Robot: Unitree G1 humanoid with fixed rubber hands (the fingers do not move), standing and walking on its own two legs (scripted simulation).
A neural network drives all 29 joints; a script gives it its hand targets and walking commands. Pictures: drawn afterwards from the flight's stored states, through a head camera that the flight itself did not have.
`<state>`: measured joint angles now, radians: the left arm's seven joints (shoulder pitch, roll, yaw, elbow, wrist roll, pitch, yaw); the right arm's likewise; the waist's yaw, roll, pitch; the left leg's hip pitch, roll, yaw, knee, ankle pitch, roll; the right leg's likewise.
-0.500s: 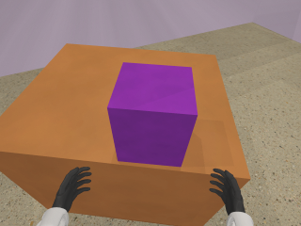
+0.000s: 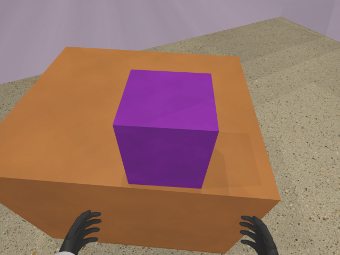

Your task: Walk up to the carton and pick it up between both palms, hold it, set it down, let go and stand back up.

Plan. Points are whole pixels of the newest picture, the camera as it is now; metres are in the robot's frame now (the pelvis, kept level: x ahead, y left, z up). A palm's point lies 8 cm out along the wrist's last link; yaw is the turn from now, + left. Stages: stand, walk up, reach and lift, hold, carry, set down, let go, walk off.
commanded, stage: set down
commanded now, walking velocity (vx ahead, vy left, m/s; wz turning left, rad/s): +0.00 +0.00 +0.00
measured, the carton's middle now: (167, 131) +0.44 +0.03 +0.05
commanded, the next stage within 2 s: let go in 0.44 s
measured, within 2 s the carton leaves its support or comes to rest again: neither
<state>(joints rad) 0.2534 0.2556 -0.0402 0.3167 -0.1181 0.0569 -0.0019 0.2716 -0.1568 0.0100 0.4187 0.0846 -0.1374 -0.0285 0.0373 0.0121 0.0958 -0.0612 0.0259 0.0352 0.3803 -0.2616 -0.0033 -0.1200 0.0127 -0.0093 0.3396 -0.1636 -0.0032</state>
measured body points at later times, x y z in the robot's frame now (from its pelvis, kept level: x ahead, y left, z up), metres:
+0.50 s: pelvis -0.01 +0.00 +0.00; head +0.01 +0.00 +0.45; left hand +0.16 +0.23 -0.09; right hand +0.15 -0.22 -0.10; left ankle -0.03 +0.11 -0.75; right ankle +0.02 -0.12 -0.75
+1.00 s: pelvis -0.01 +0.00 +0.00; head +0.00 +0.00 +0.45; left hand +0.16 +0.22 -0.09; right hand +0.14 -0.24 -0.10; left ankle -0.03 +0.11 -0.75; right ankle +0.02 -0.12 -0.75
